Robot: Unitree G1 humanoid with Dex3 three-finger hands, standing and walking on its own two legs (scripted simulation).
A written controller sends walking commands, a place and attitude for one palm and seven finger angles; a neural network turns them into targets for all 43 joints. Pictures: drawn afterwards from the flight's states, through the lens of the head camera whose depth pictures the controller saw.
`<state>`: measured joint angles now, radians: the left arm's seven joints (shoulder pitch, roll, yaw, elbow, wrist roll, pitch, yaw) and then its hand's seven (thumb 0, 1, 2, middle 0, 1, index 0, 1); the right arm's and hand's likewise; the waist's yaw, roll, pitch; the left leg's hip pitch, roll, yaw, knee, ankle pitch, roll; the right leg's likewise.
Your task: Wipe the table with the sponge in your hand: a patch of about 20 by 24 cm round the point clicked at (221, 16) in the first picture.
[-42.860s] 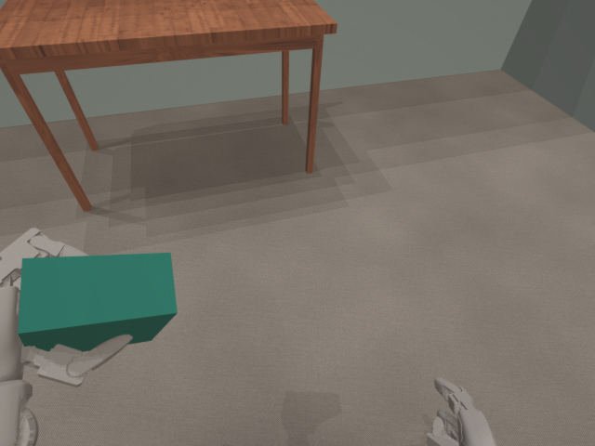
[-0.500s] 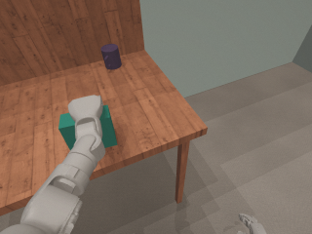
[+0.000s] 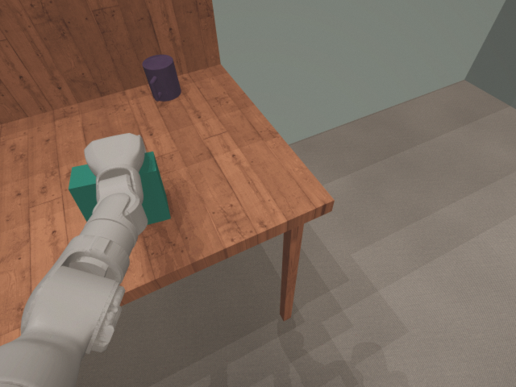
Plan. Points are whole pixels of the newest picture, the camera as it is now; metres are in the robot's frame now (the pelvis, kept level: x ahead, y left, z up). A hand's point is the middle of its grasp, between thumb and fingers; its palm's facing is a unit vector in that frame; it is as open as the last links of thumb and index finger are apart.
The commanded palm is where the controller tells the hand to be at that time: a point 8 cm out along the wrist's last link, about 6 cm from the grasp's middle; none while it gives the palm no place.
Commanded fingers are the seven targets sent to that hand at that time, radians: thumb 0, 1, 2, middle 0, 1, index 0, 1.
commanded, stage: wipe forward along the third lane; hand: left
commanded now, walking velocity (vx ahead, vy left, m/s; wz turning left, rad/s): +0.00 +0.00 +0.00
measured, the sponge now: (127, 202) +0.43 +0.25 +0.03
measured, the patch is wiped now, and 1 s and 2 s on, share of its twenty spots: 0.75 1.00 1.00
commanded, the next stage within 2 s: wipe back along the third lane in 0.76 s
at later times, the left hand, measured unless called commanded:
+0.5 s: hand (118, 162) +0.48 +0.26 +0.08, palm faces -0.10 +0.01 -1.00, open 10.2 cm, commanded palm +0.47 +0.27 +0.11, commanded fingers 0.00 0.10 1.30 -1.20 -1.60 -1.20 -1.60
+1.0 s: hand (110, 147) +0.52 +0.29 +0.08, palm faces -0.10 +0.02 -1.00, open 10.2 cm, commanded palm +0.49 +0.28 +0.12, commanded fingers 0.00 0.10 1.30 -1.20 -1.60 -1.20 -1.60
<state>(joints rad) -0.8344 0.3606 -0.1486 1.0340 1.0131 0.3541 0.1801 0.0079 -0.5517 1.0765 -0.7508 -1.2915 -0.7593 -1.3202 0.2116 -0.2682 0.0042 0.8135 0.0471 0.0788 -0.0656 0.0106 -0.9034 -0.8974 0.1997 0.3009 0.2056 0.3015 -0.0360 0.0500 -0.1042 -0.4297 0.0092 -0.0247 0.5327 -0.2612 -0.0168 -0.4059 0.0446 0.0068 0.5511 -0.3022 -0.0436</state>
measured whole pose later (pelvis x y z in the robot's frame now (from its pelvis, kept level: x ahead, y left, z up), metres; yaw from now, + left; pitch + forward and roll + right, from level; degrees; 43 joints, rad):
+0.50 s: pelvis +0.00 +0.02 +0.00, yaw -1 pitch +13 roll -1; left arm -1.01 0.46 -0.09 1.25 1.04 0.32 0.21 0.01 -0.55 1.08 -0.74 -1.30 -0.75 -1.33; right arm 0.28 -0.27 0.00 0.82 0.04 0.05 -0.05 0.01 -0.90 -0.90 0.20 0.30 0.21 0.30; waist -0.11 0.04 -0.12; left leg -0.54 0.01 -0.01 0.59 -0.28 0.00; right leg -0.50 0.04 0.02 0.56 -0.30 -0.02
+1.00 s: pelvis +0.01 +0.03 -0.01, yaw -2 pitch +18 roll -2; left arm -1.11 0.56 -0.06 1.31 1.08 0.30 0.19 0.01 -0.54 1.08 -0.73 -1.31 -0.74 -1.34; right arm 0.35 -0.26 0.00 0.80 0.03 0.02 -0.03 0.01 -0.90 -0.90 0.20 0.30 0.21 0.30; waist -0.14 0.04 -0.13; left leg -0.65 0.02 0.00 0.65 -0.31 0.02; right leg -0.59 0.05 0.03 0.59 -0.30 -0.01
